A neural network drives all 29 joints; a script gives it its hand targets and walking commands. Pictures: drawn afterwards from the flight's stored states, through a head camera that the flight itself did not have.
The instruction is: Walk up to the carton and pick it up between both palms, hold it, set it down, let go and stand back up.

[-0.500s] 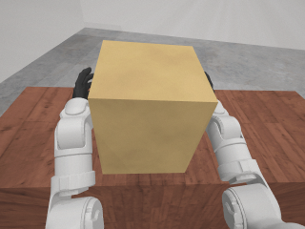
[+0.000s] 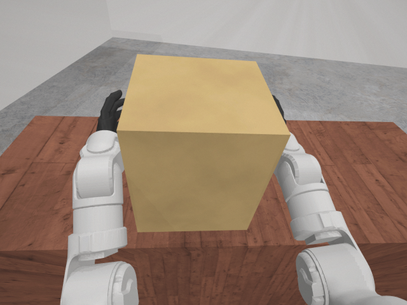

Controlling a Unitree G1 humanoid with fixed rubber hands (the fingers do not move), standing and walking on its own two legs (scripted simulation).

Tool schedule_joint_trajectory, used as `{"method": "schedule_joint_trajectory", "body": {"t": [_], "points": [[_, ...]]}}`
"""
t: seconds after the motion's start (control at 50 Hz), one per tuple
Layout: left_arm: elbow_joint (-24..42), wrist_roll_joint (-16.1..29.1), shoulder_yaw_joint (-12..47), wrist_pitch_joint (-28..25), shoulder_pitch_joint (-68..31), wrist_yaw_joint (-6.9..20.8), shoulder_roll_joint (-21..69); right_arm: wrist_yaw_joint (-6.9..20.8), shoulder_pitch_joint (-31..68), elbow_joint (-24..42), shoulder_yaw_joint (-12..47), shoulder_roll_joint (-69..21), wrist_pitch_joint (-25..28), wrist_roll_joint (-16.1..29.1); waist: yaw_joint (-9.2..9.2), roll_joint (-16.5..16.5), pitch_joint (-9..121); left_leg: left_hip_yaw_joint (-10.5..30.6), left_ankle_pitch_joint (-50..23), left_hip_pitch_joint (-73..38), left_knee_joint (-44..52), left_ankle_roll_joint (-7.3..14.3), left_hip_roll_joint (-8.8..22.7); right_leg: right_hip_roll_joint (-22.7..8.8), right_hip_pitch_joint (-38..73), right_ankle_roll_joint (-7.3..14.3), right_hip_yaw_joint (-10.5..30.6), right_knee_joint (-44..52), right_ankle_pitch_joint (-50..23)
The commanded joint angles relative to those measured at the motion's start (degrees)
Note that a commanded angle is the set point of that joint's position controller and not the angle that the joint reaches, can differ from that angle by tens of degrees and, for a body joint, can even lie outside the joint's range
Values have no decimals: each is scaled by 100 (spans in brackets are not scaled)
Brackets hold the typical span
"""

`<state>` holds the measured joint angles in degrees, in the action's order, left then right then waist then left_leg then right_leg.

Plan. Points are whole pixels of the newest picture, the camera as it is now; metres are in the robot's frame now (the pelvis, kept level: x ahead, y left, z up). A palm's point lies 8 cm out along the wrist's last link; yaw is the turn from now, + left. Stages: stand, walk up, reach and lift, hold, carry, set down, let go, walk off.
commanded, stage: hold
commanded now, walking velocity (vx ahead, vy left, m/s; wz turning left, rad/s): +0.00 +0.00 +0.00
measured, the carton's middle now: (195, 148) +0.34 +0.00 +0.19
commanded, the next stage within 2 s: none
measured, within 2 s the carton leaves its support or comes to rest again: neither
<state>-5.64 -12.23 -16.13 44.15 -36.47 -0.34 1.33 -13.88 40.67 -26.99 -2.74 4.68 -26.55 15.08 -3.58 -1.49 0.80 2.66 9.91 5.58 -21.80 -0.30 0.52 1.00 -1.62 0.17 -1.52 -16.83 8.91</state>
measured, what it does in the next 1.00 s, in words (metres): stands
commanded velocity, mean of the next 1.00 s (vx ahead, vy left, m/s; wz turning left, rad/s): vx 0.00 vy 0.00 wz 0.00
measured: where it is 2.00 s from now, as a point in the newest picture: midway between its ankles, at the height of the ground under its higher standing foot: outside the picture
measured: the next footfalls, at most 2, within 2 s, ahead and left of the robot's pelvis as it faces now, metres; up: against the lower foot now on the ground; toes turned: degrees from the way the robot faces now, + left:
none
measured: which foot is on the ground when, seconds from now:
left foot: down 0.00-1.00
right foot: down 0.00-1.00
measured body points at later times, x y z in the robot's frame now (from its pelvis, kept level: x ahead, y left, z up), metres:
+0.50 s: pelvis +0.00 +0.00 +0.00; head -0.05 +0.02 +0.45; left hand +0.37 +0.15 +0.21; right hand +0.38 -0.15 +0.20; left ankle +0.03 +0.12 -0.75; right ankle +0.01 -0.12 -0.75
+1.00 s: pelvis +0.00 +0.00 +0.00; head -0.05 +0.02 +0.45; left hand +0.37 +0.16 +0.21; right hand +0.38 -0.15 +0.20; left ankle +0.03 +0.12 -0.75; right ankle +0.01 -0.12 -0.75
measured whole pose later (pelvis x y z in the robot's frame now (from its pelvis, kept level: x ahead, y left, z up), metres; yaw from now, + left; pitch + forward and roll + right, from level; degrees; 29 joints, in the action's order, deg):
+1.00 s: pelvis +0.00 +0.00 +0.00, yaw +0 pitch -6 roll -1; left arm -5.9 -12.1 -16.2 44.2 -36.7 -0.4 1.3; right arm -14.1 40.7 -27.1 -2.6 4.9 -26.5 15.5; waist -3.7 -1.5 0.9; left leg 3.0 10.0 5.6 -21.9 -0.3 0.4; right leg 1.1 -1.5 0.2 -1.3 -16.8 9.0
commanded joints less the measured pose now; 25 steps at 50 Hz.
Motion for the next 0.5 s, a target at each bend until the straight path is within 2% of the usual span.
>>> {"method": "schedule_joint_trajectory", "body": {"t": [0.0,0.1,0.14,0.2,0.22,0.24,0.32,0.38,0.44,0.48], "points": [[701,837,3274,-379,-4224,714,3297,643,5175,2154,2481,-3670,417,617,-81,365,2763,-168,-1423,-951,178,-131,-265,268,399,-232,-69,127,-973],[772,843,3324,-379,-4065,690,3330,619,5147,2320,2597,-3660,444,685,-57,362,2822,-142,-1768,-1049,69,-169,-276,289,479,-244,-78,83,-1298],[831,865,3342,-383,-4065,708,3340,611,5119,2370,2588,-3650,441,681,-93,325,2856,-141,-1704,-1049,88,-163,-274,290,504,-247,-77,94,-1239],[672,836,3275,-353,-4034,722,3322,621,5290,2420,2598,-3703,447,634,-11,227,2805,-172,-1495,-914,150,-87,-282,291,507,-241,-71,114,-1104],[831,901,3387,-387,-4163,706,3366,623,5278,2455,2593,-3712,456,654,-62,305,2927,-154,-1571,-953,126,-133,-268,303,507,-228,-75,78,-1139],[830,895,3383,-388,-4129,686,3369,628,5275,2474,2635,-3692,457,683,-29,328,2961,-155,-1679,-1004,91,-143,-268,309,498,-218,-68,77,-1190],[713,859,3279,-363,-4138,699,3309,635,5274,2348,2579,-3704,437,650,-10,262,2838,-183,-1469,-946,155,-94,-271,292,439,-230,-73,119,-1014],[661,869,3328,-347,-4046,700,3344,623,5260,2373,2558,-3631,438,654,-58,315,2839,-163,-1626,-1014,103,-141,-259,300,420,-215,-67,106,-1152],[567,853,3283,-366,-4152,713,3347,633,5277,2235,2474,-3680,422,612,-58,336,2739,-171,-1303,-911,191,-105,-266,267,352,-221,-58,141,-888],[681,865,3266,-389,-4208,699,3306,628,5219,2189,2534,-3742,401,642,-55,284,2841,-169,-1470,-947,149,-100,-283,279,449,-238,-55,105,-1096]]}}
